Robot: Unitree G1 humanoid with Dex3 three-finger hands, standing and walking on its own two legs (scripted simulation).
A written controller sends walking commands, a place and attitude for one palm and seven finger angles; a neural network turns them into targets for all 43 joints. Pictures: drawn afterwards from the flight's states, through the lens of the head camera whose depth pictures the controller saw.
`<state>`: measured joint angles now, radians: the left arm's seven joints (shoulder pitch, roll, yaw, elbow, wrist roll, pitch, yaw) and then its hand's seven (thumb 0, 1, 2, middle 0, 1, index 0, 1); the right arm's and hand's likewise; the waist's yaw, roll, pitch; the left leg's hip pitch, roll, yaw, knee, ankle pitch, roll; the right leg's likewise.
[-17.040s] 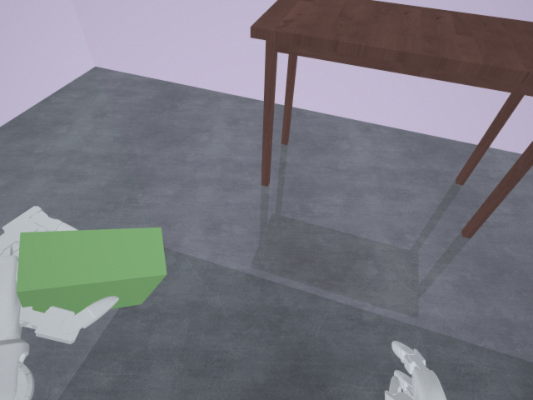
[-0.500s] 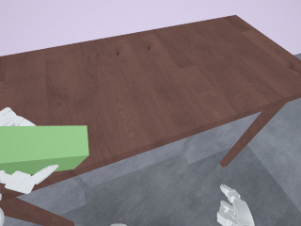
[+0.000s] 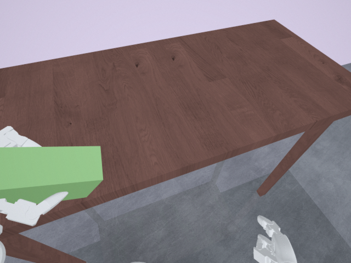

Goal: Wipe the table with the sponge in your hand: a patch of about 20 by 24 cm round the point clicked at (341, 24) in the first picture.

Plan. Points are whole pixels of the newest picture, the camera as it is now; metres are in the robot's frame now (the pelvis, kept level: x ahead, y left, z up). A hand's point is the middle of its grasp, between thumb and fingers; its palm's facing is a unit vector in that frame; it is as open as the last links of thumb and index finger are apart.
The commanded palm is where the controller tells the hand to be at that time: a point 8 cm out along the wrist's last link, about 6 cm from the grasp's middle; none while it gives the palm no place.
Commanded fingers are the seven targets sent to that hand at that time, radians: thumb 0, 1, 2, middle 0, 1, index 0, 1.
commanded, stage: shuffle to correct the standing spot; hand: left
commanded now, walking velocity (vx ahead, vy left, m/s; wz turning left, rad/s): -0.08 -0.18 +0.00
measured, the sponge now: (66, 176) +0.23 +0.20 +0.14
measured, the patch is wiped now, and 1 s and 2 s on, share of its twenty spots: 0.00 0.00 0.00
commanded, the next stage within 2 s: come to a stop and stand still in 0.06 s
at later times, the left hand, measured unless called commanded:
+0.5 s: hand (18, 194) +0.19 +0.25 +0.17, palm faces +0.28 -0.90 -0.35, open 9.6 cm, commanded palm +0.14 +0.31 +0.19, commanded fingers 0.00 0.10 1.30 -1.20 -1.60 -1.20 -1.60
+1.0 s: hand out of the picture +0.17 +0.33 +0.17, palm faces +0.44 -0.82 -0.36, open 9.6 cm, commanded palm +0.11 +0.35 +0.19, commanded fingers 0.00 0.10 1.30 -1.20 -1.60 -1.20 -1.60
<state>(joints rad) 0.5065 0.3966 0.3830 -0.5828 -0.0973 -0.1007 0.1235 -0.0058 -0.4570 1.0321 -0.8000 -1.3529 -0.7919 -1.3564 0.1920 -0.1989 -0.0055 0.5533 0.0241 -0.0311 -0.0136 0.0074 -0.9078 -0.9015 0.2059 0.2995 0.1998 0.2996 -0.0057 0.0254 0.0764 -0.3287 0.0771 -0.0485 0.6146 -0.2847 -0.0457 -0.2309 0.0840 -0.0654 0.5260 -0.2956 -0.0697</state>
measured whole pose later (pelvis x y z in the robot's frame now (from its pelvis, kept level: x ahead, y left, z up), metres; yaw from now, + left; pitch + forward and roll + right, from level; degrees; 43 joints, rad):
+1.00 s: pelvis -0.04 +0.07 +0.01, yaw +1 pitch -4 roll -2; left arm 0.39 0.36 0.37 -0.45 0.01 -0.22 0.10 0.00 -0.46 1.03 -0.80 -1.36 -0.79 -1.36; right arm 0.23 -0.16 0.05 0.60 0.00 -0.17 0.00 0.01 -0.90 -0.90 0.21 0.30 0.20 0.30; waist 0.03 -0.02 0.07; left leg -0.28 -0.01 0.01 0.53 -0.18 0.06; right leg -0.18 0.02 0.02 0.43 -0.19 0.02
